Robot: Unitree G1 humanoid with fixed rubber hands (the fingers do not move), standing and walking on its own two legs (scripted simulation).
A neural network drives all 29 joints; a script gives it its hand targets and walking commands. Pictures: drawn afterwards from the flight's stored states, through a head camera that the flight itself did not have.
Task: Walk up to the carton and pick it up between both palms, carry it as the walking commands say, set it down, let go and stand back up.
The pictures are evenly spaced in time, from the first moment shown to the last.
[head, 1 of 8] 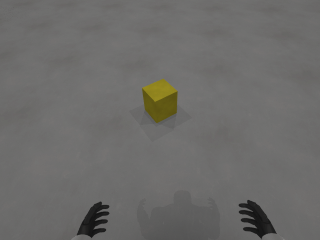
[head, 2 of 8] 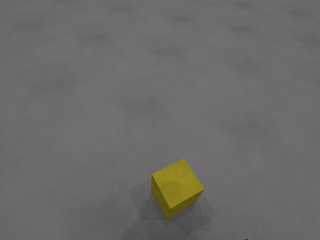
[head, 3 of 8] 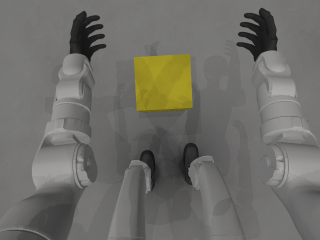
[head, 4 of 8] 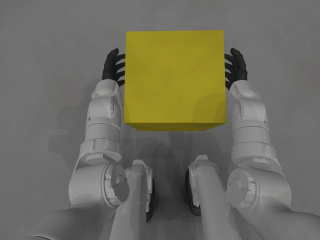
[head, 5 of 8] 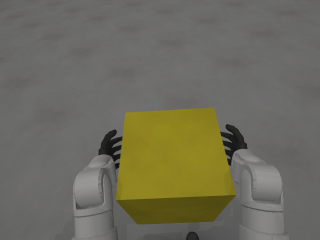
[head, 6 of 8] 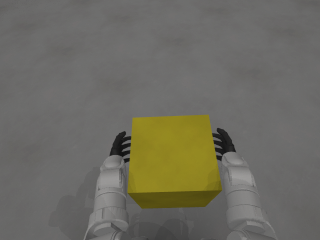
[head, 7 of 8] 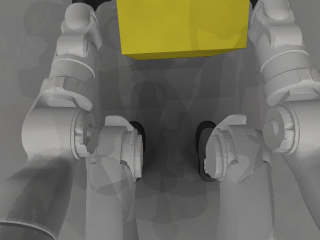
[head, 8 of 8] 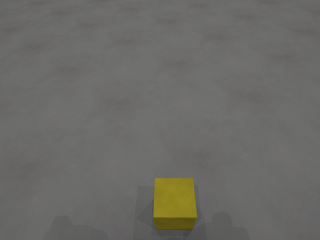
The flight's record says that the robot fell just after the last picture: no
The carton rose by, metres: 0.67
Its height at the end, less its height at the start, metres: +0.00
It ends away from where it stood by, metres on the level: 0.87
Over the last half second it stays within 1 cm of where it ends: yes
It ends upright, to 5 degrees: yes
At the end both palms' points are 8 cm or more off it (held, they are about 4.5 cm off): yes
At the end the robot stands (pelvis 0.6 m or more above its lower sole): yes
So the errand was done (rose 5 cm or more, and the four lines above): yes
